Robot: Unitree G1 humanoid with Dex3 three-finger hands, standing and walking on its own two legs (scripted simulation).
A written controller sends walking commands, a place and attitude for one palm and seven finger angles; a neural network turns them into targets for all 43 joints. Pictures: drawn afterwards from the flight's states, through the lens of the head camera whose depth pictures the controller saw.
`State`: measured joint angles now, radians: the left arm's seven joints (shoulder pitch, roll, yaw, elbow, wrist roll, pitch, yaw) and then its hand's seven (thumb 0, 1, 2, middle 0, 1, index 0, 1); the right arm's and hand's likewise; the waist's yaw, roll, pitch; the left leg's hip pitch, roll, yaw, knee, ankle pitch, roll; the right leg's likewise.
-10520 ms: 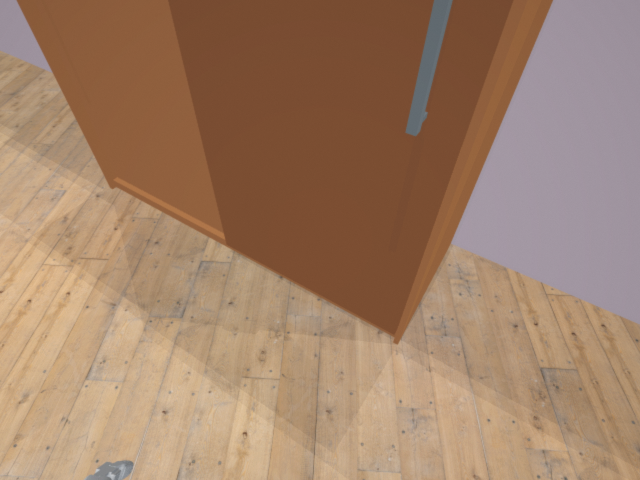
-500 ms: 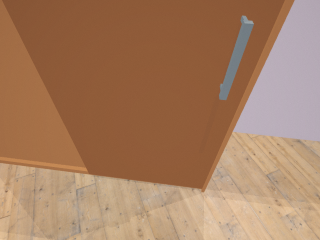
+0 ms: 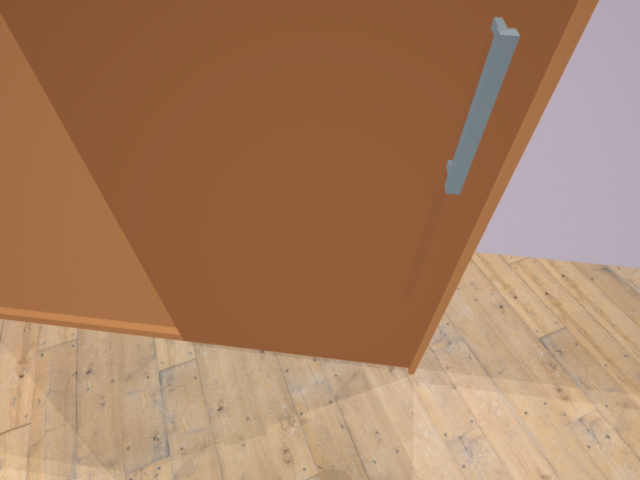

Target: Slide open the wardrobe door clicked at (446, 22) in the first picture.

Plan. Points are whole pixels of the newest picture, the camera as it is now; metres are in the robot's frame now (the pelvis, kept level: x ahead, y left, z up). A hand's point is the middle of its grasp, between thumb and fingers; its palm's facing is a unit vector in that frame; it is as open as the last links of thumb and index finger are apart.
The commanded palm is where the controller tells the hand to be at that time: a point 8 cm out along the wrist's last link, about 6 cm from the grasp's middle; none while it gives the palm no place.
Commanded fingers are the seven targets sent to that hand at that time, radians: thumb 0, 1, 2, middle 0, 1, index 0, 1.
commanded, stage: look again from close up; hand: right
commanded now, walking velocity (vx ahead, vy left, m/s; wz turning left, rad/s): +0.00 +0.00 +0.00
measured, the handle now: (473, 115) +0.55 -0.18 +0.19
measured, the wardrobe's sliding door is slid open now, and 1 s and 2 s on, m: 0.00 0.00 0.00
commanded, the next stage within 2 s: shuffle to correct the standing spot in 0.64 s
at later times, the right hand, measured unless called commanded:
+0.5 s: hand out of the picture +0.05 -0.19 -0.17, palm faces +0.00 +0.97 -0.26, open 7.4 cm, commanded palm none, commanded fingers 0.00 -0.90 -0.90 0.20 0.30 0.20 0.30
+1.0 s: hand out of the picture +0.01 -0.17 -0.19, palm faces +0.11 +0.98 -0.18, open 7.4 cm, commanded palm none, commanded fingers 0.00 -0.90 -0.90 0.20 0.30 0.20 0.30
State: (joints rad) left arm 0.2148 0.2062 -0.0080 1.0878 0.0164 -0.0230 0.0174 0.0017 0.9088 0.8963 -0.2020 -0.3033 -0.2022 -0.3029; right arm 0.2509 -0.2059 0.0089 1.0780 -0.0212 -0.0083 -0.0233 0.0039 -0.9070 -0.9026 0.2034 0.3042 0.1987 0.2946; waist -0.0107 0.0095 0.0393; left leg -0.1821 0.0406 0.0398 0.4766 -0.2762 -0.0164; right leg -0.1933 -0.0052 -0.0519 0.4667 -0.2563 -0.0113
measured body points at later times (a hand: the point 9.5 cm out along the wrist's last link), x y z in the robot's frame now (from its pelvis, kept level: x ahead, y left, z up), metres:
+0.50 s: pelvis +0.01 +0.01 +0.00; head +0.02 +0.01 +0.45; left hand +0.06 +0.27 -0.15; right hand +0.05 -0.24 -0.15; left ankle -0.01 +0.13 -0.74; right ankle +0.00 -0.11 -0.74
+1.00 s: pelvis +0.03 +0.00 -0.01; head +0.04 -0.01 +0.44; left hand +0.05 +0.24 -0.16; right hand +0.01 -0.23 -0.17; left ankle -0.01 +0.13 -0.74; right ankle +0.02 -0.10 -0.74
